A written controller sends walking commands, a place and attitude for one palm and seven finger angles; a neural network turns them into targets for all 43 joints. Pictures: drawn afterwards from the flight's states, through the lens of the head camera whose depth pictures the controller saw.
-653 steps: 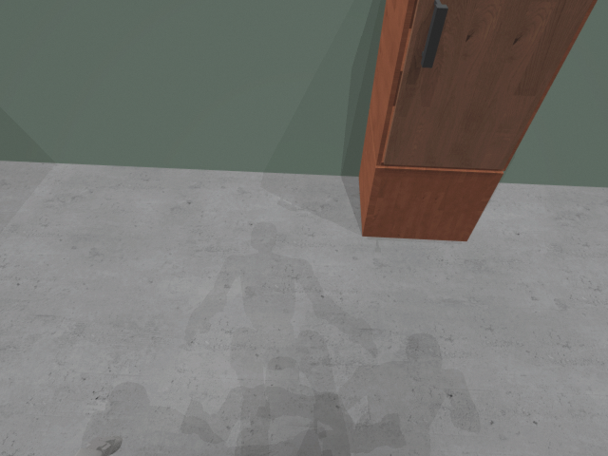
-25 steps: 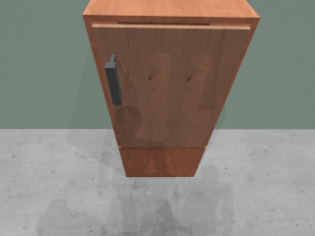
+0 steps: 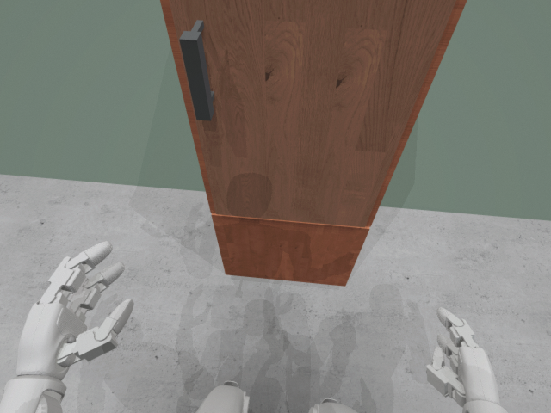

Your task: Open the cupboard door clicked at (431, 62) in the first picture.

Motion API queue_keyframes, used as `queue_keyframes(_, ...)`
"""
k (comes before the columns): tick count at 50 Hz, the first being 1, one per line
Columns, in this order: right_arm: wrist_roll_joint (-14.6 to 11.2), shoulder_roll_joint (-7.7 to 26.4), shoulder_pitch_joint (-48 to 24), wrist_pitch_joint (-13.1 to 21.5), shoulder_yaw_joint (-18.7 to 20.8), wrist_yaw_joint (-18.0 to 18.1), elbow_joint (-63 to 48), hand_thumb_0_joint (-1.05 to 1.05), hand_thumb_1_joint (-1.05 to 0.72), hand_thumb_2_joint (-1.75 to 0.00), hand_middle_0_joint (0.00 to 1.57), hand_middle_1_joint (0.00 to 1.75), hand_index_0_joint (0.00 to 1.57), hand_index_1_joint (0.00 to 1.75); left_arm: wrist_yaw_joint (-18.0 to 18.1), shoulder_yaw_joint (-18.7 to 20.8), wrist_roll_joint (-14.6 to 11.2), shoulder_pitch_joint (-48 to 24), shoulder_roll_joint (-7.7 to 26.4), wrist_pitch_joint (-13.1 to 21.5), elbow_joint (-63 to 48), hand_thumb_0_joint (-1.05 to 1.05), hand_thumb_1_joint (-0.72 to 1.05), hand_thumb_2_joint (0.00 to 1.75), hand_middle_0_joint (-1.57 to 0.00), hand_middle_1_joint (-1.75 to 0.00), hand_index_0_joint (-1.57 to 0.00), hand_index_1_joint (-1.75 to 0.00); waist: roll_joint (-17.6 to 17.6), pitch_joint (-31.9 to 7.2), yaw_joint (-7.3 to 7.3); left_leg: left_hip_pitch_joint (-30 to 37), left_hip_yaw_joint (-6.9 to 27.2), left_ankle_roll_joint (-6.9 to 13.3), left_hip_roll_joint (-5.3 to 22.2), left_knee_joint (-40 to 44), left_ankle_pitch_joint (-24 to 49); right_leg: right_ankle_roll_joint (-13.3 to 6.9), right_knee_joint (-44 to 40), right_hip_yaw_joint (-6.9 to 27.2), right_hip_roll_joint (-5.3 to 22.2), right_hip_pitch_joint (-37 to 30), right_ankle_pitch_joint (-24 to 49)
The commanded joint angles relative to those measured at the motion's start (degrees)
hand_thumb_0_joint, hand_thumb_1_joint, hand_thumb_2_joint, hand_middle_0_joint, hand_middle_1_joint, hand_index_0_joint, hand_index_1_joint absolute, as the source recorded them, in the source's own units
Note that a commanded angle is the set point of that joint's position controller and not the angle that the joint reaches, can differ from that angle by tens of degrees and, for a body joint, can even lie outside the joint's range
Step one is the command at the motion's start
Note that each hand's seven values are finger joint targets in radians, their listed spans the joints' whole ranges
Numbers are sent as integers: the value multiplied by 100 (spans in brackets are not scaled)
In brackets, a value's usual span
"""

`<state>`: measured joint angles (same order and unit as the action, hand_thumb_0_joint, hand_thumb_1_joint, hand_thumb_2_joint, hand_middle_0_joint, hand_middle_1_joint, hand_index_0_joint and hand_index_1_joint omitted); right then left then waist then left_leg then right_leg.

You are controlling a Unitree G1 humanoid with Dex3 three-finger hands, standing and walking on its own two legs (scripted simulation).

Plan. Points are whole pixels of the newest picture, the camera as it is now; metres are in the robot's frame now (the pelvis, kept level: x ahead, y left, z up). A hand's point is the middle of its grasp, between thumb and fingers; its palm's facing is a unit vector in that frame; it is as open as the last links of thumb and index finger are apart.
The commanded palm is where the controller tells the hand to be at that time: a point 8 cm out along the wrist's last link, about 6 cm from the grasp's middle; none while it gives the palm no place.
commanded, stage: raise the hand with hooked fingers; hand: left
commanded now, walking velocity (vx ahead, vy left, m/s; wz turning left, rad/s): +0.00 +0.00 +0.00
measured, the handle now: (202, 72) +0.59 +0.18 +0.17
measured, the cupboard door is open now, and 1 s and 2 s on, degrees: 0 0 0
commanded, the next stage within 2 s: move the hooked fingers beside the handle in 1.58 s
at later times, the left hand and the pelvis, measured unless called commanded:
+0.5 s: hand (82, 244) +0.29 +0.28 +0.11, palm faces +0.02 -1.00 -0.05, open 12.2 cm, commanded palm +0.25 +0.33 +0.13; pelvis +0.03 +0.05 +0.04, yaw -2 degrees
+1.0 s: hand (25, 181) +0.32 +0.33 +0.18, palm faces +0.05 -1.00 -0.05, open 13.9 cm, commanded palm +0.29 +0.37 +0.19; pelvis +0.03 +0.06 +0.06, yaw -1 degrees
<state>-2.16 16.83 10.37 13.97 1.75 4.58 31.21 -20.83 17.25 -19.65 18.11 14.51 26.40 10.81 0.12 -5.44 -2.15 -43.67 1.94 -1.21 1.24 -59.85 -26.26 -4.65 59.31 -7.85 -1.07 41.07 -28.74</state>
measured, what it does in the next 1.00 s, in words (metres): rises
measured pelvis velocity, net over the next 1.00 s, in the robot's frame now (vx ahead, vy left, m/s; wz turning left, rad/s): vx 0.03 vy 0.06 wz -0.02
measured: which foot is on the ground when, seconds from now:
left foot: down 0.00-1.00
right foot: down 0.00-1.00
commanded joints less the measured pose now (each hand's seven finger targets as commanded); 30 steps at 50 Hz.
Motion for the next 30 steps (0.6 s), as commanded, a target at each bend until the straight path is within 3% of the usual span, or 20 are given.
queue_keyframes(1,-67,546,115,369,44,176,-445,0,-90,-90,20,30,20,30,-281,358,-96,-1489,1470,230,-1224,0,27,63,-25,-70,-25,-70,-295,-719,516,325,-105,346,-83,618,573,628,-2183,1877,405,-957,142)
queue_keyframes(3,-78,561,77,361,1,177,-451,0,-90,-90,20,30,20,30,-423,582,-186,-1441,1639,-127,-985,0,22,61,-25,-74,-25,-74,-356,-864,346,472,-55,339,-98,779,850,656,-2180,1832,435,-1296,636)
queue_keyframes(7,-59,493,28,329,-5,105,-527,0,-90,-90,20,30,20,30,-380,1059,-414,-841,1651,-621,-565,0,13,57,-25,-80,-25,-80,217,-1088,13,645,8,278,-124,1130,1316,789,-2169,1678,481,-1956,1699)
queue_keyframes(9,-42,485,78,345,-4,51,-521,0,-90,-90,20,30,20,30,-305,1057,-406,-850,1566,-595,-697,0,8,55,-26,-82,-26,-82,112,-1111,0,763,-40,264,-144,1306,1468,773,-2142,1527,460,-2009,2078)
queue_keyframes(12,-19,522,127,401,31,-2,-548,0,-90,-90,20,30,20,30,-239,962,-380,-823,1455,-483,-842,0,1,52,-26,-87,-26,-87,284,-1104,-10,1083,-40,286,-134,1508,1756,688,-2026,1221,308,-1989,2455)
queue_keyframes(16,-41,585,232,475,58,-2,-503,0,-90,-90,20,30,20,30,-176,745,-301,-1089,1353,-384,-1081,0,-8,48,-27,-93,-27,-93,113,-1043,128,1490,-98,326,-135,1768,1701,537,-2068,833,141,-1671,2003)
queue_keyframes(18,-31,608,245,481,44,11,-498,0,-90,-90,20,30,20,30,-163,840,-285,-1277,1524,-413,-1233,0,-13,46,-27,-96,-27,-96,-94,-1175,78,1737,-84,324,-135,1864,1889,450,-2014,726,94,-1762,2146)
queue_keyframes(19,-40,603,248,485,43,22,-499,0,-90,-90,20,30,20,30,-132,833,-253,-1241,1523,-440,-1295,0,-15,45,-27,-98,-27,-98,-325,-1211,64,1892,-96,319,-127,1923,1931,422,-2006,651,70,-1711,2133)
queue_keyframes(22,-23,625,241,470,3,42,-502,0,-90,-90,20,30,20,30,-19,890,-215,-1493,1653,-553,-1466,0,-22,42,-28,-102,-28,-102,-379,-1150,52,2120,-3,288,-97,2058,2118,357,-1993,513,9,-1734,2196)
queue_keyframes(25,-55,591,199,448,-18,65,-485,0,-90,-90,20,30,20,30,32,774,-173,-1647,1530,-698,-1549,0,-29,39,-29,-107,-29,-107,-551,-1088,84,2392,57,233,-59,2217,2283,342,-2063,408,0,-1696,2212)
queue_keyframes(30,-88,601,161,346,-77,90,-506,0,-90,-90,20,30,20,30,16,714,-68,-2111,1611,-1174,-1426,0,-41,34,-29,-114,-29,-114,-596,-858,98,2663,237,116,24,2485,2400,321,-2213,312,-43,-1689,2069)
